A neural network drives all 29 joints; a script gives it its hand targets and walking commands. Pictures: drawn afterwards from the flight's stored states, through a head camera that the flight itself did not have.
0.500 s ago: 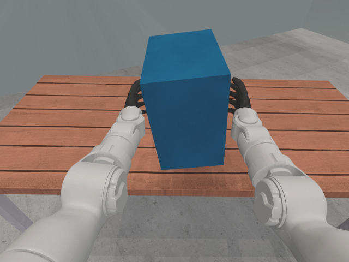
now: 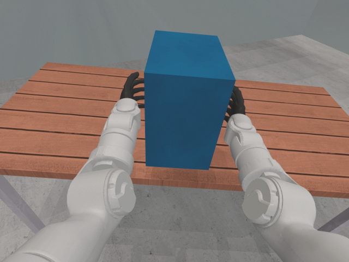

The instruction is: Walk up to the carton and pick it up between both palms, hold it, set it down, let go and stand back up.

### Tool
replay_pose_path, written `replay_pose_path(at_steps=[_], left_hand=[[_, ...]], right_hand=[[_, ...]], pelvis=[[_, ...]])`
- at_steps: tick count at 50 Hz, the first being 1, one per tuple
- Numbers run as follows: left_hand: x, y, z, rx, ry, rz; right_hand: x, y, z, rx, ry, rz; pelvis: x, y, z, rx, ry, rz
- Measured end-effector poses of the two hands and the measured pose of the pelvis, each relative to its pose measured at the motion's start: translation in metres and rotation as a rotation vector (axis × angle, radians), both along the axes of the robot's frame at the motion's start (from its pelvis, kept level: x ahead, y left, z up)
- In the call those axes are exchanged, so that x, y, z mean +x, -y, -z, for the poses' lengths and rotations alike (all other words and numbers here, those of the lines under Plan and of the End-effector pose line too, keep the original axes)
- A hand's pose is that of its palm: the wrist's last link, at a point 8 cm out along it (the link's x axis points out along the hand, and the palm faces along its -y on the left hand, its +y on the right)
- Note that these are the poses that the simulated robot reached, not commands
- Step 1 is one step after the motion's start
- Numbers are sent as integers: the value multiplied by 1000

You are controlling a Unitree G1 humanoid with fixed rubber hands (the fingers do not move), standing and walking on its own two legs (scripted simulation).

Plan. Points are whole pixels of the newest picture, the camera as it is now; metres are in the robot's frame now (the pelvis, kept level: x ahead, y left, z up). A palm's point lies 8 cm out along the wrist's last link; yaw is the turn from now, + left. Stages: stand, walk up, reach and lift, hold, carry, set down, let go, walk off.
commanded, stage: reach and lift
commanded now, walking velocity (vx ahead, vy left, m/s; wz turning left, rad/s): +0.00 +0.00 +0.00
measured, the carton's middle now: (182, 100) +0.48 -0.01 +0.14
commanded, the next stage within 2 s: hold in 1.72 s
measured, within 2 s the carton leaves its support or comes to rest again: neither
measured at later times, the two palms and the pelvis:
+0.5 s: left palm (136, 83) +0.44 +0.11 +0.21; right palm (248, 91) +0.43 -0.15 +0.22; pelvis +0.03 -0.01 +0.00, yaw +0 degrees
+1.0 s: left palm (120, 89) +0.40 +0.14 +0.22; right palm (240, 97) +0.40 -0.12 +0.22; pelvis +0.02 +0.00 +0.00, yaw +2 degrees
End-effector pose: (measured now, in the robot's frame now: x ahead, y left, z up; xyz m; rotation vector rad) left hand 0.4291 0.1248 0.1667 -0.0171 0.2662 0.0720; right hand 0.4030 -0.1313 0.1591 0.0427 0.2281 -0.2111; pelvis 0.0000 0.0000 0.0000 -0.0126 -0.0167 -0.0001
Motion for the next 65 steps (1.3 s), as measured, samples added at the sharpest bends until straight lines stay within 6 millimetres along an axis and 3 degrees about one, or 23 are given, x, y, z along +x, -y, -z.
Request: replay_pose_path(at_steps=[5,9,14,18,25,30,34,44,55,65], left_hand=[[-2,5,22,41,-30,2],[0,12,25,68,-16,-1],[5,21,11,97,6,-5],[13,25,-11,81,40,-3],[14,18,-48,80,93,-10],[3,4,-50,83,100,-22],[-10,-7,-43,62,95,-32],[-26,-16,-36,65,47,-44],[-22,-3,-69,94,82,-36],[-20,3,-73,88,63,-41]], right_hand=[[-1,5,26,14,-28,-7],[5,13,27,0,-12,-27],[16,23,9,-26,11,-49],[22,27,-15,-36,42,-49],[27,20,-57,-23,86,-52],[21,6,-69,-21,97,-62],[11,-5,-67,-12,99,-69],[-4,-14,-46,28,54,-58],[-4,-2,-73,39,104,-43],[-2,4,-80,9,87,-51]], pelvis=[[0,3,1,-7,-47,-7],[1,5,3,-13,-92,-5],[6,7,5,-15,-115,-5],[14,10,5,-12,-118,-7],[33,11,2,-10,-40,-8],[44,11,1,-15,51,-25],[48,9,2,-20,106,-43],[36,2,4,-29,144,-49],[16,-5,3,-22,106,-18],[16,0,1,-16,107,-2]])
